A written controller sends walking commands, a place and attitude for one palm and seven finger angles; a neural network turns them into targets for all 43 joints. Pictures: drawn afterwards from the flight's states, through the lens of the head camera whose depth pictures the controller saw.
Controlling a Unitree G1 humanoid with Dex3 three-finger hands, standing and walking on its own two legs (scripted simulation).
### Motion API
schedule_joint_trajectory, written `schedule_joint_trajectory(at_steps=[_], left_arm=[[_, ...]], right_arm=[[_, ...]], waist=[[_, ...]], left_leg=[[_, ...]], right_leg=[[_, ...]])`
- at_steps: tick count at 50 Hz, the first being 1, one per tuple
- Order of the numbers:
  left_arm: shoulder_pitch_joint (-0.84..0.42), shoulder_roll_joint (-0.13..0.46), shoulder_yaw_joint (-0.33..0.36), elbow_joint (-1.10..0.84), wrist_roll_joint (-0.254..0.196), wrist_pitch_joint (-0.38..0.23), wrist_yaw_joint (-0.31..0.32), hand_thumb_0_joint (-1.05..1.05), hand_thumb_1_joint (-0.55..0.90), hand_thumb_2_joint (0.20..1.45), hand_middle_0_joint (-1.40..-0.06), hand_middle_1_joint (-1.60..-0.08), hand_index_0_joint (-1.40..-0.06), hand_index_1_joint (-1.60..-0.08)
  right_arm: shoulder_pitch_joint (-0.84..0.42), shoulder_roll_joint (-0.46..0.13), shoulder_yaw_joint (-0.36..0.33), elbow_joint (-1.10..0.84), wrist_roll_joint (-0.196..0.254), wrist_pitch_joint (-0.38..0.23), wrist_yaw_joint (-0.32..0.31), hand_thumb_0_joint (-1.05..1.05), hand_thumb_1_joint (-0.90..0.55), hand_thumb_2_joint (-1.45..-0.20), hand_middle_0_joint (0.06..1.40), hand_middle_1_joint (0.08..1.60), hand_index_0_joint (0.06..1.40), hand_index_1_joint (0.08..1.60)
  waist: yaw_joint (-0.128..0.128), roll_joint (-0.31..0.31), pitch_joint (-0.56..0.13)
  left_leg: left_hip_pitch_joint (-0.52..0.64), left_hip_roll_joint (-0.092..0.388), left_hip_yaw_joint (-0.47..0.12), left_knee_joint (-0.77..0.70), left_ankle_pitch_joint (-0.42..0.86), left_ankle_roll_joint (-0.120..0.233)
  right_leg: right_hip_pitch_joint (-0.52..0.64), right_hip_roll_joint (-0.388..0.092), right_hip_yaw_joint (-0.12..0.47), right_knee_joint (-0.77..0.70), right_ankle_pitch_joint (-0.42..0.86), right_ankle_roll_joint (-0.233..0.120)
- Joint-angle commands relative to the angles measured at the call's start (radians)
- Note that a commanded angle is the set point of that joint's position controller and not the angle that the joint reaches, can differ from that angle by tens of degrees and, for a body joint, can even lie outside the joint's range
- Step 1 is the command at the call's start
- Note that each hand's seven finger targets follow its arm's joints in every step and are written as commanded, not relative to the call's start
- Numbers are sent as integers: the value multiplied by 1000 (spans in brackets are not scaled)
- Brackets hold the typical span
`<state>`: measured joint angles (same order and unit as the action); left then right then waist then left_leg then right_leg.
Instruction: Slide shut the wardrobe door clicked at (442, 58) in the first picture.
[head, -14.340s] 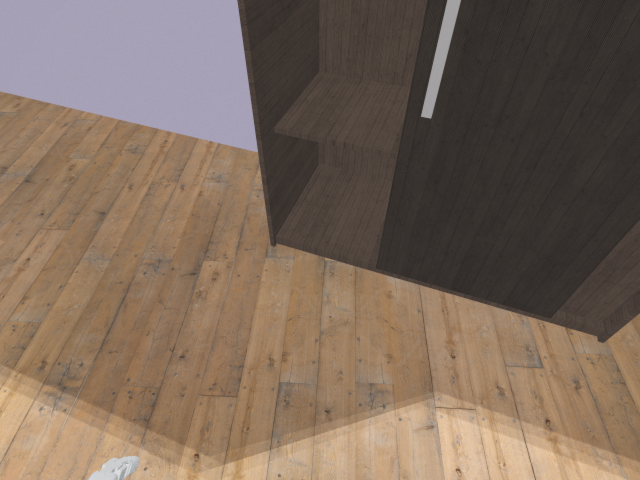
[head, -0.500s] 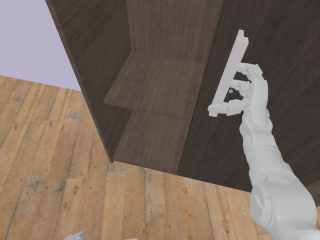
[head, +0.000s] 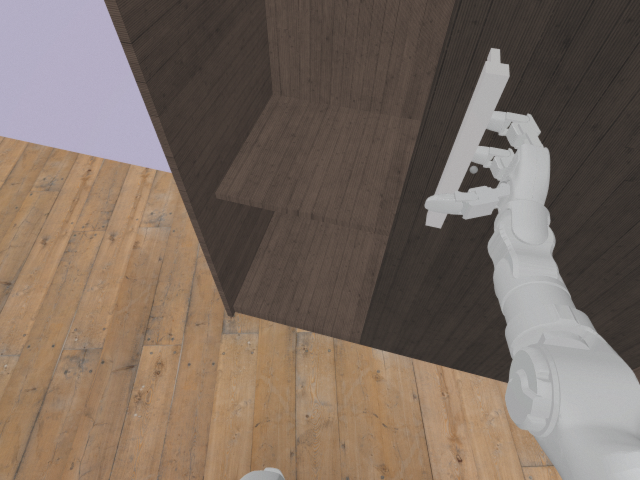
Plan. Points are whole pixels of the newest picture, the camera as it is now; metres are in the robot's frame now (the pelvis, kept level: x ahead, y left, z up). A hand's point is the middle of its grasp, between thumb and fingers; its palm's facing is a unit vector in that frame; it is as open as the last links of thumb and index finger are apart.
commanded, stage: slide the fingers in behind the handle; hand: right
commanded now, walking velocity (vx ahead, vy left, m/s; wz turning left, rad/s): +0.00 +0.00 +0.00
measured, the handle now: (459, 150) +0.53 -0.10 +0.12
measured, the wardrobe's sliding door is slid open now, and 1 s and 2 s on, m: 0.43 0.43 0.43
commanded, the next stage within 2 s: grip the handle and tug to test in 1.60 s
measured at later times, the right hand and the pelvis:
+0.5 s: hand (459, 170) +0.48 -0.09 +0.14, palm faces +0.09 +1.00 -0.01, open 14.0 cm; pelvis +0.01 +0.00 +0.00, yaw +1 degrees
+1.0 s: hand (441, 168) +0.48 -0.07 +0.13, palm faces +0.10 +1.00 -0.01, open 14.1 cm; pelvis +0.01 +0.01 +0.00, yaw +0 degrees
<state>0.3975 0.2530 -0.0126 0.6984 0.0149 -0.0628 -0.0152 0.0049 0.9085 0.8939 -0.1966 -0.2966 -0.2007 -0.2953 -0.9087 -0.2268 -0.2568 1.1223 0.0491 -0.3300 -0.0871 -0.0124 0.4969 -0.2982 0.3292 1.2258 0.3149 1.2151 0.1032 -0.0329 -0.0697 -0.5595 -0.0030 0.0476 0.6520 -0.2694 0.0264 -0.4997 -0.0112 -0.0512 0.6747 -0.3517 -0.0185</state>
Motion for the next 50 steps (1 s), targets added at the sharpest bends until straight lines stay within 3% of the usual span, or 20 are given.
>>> schedule_joint_trajectory(at_steps=[1,4,7,9,12,16,18,20,23,25,28,31,37,38,40,41,45,46,49,50], left_arm=[[64,138,45,-94,-1,-31,11,0,900,900,-200,-300,-200,-300],[53,137,47,-106,-2,-31,10,0,900,900,-200,-300,-200,-300],[49,134,48,-105,-3,-31,7,0,900,900,-200,-300,-200,-300],[45,132,48,-109,-3,-30,6,0,900,900,-200,-300,-200,-300],[40,129,52,-104,-3,-32,6,0,900,900,-200,-300,-200,-300],[39,129,51,-99,-1,-27,8,0,900,900,-200,-300,-200,-300],[33,129,51,-109,3,-25,8,0,900,900,-200,-300,-200,-300],[28,118,50,-109,1,-25,6,0,900,900,-200,-300,-200,-300],[29,116,53,-113,2,-24,1,0,900,900,-200,-300,-200,-300],[25,118,53,-115,-1,-22,2,0,900,900,-200,-300,-200,-300],[13,115,50,-115,-4,-18,8,0,900,900,-200,-300,-200,-300],[9,109,51,-115,-3,-20,12,0,900,900,-200,-300,-200,-300],[3,101,45,-104,-1,-34,11,0,900,900,-200,-300,-200,-300],[8,106,48,-102,1,-35,14,0,900,900,-200,-300,-200,-300],[7,103,48,-101,-1,-36,14,0,900,900,-200,-300,-200,-300],[5,101,50,-100,-1,-39,14,0,900,900,-200,-300,-200,-300],[16,109,43,-89,0,-35,17,0,900,900,-200,-300,-200,-300],[16,108,41,-91,0,-33,17,0,900,900,-200,-300,-200,-300],[16,103,45,-97,3,-36,14,0,900,900,-200,-300,-200,-300],[23,105,44,-93,4,-35,14,0,900,900,-200,-300,-200,-300]], right_arm=[[-489,-168,-9,-237,-2,-67,-3,0,500,-300,300,1200,300,1200],[-452,-155,-12,-274,6,-69,-5,0,500,-300,300,1200,300,1200],[-447,-127,8,-292,5,-63,-12,0,500,-300,300,1200,300,1200],[-456,-108,29,-330,1,-62,-20,0,500,-300,300,1200,300,1200],[-447,-74,46,-341,4,-50,-36,0,500,-300,300,1200,300,1200],[-444,-94,26,-336,3,-29,-53,0,500,-300,300,1200,300,1200],[-413,-99,16,-364,-2,-27,-61,0,500,-300,300,1200,300,1200],[-410,-70,43,-395,-8,-28,-61,0,500,-300,300,1200,300,1200],[-373,-27,73,-410,-8,-20,-62,0,500,-300,300,1200,300,1200],[-356,-29,68,-405,-1,-4,-63,0,500,-300,300,1200,300,1200],[-373,-16,73,-391,2,20,-67,0,500,-300,300,1200,300,1200],[-386,-45,52,-438,0,13,-78,0,500,-300,300,1200,300,1200],[-425,26,118,-430,-6,-7,-91,0,500,-300,300,1200,300,1200],[-436,-10,92,-433,-8,-12,-94,0,500,-300,300,1200,300,1200],[-446,17,119,-431,-6,-13,-90,0,500,-300,300,1200,300,1200],[-432,21,116,-419,-6,-11,-88,0,500,-300,300,1200,300,1200],[-436,-32,68,-335,-2,7,-93,0,500,-300,300,1200,300,1200],[-440,-21,75,-321,-2,9,-92,0,500,-300,300,1200,300,1200],[-451,-16,76,-354,-10,-10,-96,0,500,-300,300,1200,300,1200],[-443,-41,57,-341,-12,-15,-97,0,500,-300,300,1200,300,1200]], waist=[[17,58,-360],[0,48,-368],[2,46,-350],[2,11,-362],[5,37,-353],[3,74,-348],[-13,62,-369],[-12,13,-384],[-9,49,-380],[-12,88,-359],[-6,79,-308],[-17,62,-351],[5,60,-333],[5,83,-345],[12,79,-361],[3,58,-368],[5,99,-329],[8,115,-317],[1,53,-365],[-3,69,-369]], left_leg=[[232,-18,-37,-65,242,-3],[238,-20,-32,-59,256,1],[220,-22,-28,-61,252,2],[210,-22,-22,-55,256,5],[202,-24,-18,-56,265,3],[234,-22,-22,-61,281,0],[253,-22,-22,-51,314,3],[248,-21,-22,-47,337,4],[249,-25,-17,-48,361,5],[264,-25,-16,-56,353,2],[258,-22,-21,-75,323,2],[290,-18,-28,-70,347,2],[256,-18,-27,-77,312,-1],[269,-19,-30,-76,318,-2],[272,-19,-30,-78,324,-4],[272,-18,-34,-76,324,-3],[280,-15,-40,-89,296,-8],[282,-14,-39,-92,289,-8],[289,-14,-45,-80,326,-6],[293,-15,-38,-75,330,-4]], right_leg=[[106,20,37,-82,197,-12],[121,18,37,-84,219,-9],[133,14,39,-82,225,-7],[164,12,47,-87,254,-2],[174,8,47,-82,271,0],[149,11,42,-89,265,-2],[159,13,41,-88,302,-2],[188,11,37,-83,342,3],[199,7,40,-77,379,3],[174,6,38,-87,352,2],[151,13,30,-98,292,-3],[161,17,26,-95,308,-4],[169,18,30,-94,272,-4],[166,19,32,-92,274,-7],[175,20,28,-93,274,-7],[174,22,25,-90,272,-5],[120,27,24,-97,225,-9],[106,28,25,-103,214,-10],[134,31,17,-91,252,-11],[130,29,22,-91,261,-9]])
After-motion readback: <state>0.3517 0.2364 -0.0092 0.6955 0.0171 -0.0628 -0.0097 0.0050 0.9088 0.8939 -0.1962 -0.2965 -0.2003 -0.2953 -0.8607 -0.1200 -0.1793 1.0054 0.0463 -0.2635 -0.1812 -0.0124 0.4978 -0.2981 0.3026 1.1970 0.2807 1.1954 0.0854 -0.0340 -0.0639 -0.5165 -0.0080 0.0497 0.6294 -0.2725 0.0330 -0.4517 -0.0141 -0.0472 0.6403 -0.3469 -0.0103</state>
